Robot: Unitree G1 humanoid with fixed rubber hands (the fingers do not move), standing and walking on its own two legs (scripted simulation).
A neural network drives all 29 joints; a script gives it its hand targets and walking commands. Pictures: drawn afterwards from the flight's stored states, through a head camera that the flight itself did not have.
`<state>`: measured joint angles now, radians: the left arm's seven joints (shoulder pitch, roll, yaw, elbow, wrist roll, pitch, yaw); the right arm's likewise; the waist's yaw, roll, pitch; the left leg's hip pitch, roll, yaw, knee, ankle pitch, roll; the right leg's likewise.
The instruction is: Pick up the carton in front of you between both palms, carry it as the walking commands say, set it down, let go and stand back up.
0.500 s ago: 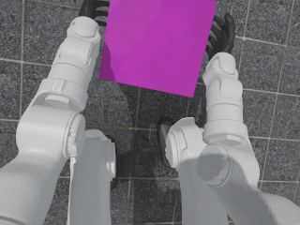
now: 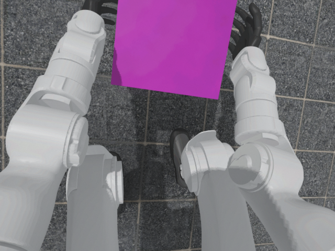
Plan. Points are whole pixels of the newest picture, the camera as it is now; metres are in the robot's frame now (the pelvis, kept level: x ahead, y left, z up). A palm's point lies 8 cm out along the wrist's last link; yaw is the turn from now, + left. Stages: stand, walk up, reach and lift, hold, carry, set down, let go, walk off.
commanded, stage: set down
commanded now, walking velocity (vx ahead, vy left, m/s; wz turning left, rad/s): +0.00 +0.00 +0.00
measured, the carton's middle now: (167, 48) +0.51 -0.06 -0.25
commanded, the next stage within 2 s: none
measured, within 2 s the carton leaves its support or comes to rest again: rests again in 0.36 s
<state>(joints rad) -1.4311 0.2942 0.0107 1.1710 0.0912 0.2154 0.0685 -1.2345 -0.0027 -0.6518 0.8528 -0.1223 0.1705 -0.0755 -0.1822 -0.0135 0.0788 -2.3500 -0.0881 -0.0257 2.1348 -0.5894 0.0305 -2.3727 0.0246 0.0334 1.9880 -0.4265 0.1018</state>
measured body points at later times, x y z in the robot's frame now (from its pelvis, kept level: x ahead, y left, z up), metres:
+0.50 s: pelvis +0.01 -0.01 -0.01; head +0.37 +0.05 +0.26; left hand +0.57 +0.08 -0.19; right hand +0.51 -0.23 -0.16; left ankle +0.09 +0.10 -0.35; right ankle +0.15 -0.14 -0.35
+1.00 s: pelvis +0.00 -0.01 -0.01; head +0.37 +0.04 +0.24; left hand +0.56 +0.14 -0.21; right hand +0.47 -0.25 -0.19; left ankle +0.09 +0.10 -0.35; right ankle +0.15 -0.14 -0.35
